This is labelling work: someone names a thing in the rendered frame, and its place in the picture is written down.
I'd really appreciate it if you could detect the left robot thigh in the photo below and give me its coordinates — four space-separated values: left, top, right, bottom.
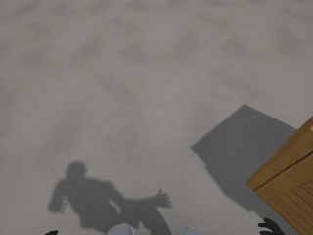
107 223 137 235

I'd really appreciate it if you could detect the right robot hand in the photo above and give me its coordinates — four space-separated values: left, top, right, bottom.
257 217 285 235

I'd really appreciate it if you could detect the pedestal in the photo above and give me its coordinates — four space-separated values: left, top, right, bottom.
246 117 313 235

